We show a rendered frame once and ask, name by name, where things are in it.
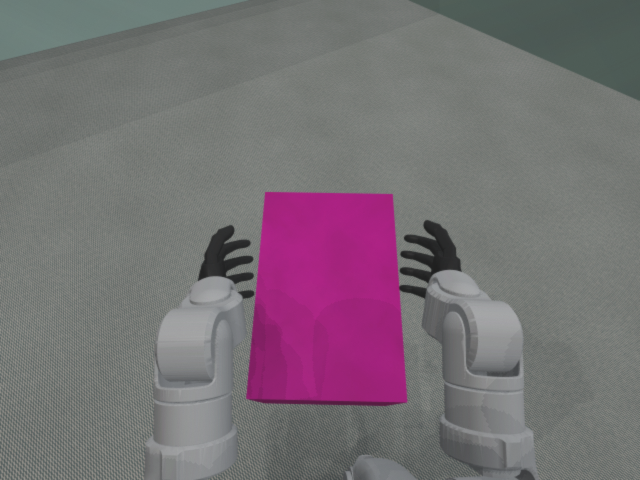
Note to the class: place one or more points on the carton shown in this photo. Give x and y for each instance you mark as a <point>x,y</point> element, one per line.
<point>327,325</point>

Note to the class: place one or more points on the robot right shin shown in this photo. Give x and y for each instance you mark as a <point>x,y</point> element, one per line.
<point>362,457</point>

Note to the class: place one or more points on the robot right forearm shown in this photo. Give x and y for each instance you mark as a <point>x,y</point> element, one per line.
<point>482,365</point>

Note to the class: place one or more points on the robot right thigh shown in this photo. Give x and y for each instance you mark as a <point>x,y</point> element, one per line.
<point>377,469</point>

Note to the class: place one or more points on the left robot hand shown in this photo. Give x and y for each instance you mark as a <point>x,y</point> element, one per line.
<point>214,263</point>

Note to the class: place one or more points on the right robot hand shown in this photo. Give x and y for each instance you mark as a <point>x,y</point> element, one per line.
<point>444,258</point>

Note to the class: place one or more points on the robot left forearm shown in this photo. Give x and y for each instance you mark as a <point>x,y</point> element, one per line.
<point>194,437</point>

